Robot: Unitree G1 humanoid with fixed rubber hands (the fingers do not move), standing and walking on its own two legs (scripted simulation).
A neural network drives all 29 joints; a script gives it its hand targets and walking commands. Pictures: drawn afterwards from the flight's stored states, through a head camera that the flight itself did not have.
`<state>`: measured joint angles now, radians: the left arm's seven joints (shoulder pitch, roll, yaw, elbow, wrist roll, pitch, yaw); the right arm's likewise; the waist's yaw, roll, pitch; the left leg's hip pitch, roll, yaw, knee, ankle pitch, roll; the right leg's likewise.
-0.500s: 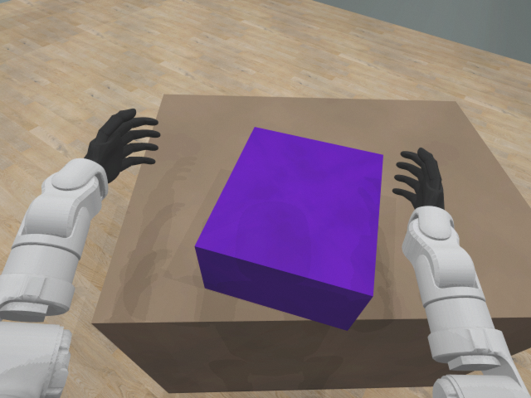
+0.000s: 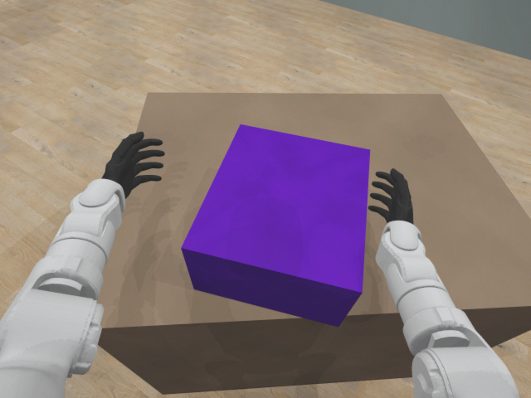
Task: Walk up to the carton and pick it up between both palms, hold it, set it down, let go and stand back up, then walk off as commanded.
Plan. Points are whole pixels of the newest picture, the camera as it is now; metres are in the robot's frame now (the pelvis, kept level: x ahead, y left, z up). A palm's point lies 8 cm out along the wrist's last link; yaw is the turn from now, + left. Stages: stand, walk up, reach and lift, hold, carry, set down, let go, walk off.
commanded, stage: reach and lift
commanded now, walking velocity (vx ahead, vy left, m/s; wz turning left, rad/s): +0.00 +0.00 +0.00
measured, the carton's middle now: (285, 217) +0.42 -0.03 -0.01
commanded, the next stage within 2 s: none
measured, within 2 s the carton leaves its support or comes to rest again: neither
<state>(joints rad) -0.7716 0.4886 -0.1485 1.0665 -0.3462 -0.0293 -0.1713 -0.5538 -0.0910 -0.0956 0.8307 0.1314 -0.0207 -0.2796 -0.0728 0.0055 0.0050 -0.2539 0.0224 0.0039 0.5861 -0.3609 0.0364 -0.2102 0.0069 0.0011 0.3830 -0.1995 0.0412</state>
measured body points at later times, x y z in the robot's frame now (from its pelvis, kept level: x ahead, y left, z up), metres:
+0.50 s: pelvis -0.03 +0.00 -0.02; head +0.04 +0.04 +0.42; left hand +0.43 +0.21 +0.03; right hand +0.35 -0.20 +0.01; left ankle -0.03 +0.08 -0.74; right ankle +0.00 -0.17 -0.74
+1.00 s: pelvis -0.05 +0.01 -0.04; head +0.03 +0.04 +0.40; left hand +0.43 +0.17 +0.02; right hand +0.35 -0.19 +0.01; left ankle -0.03 +0.08 -0.74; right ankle +0.00 -0.17 -0.74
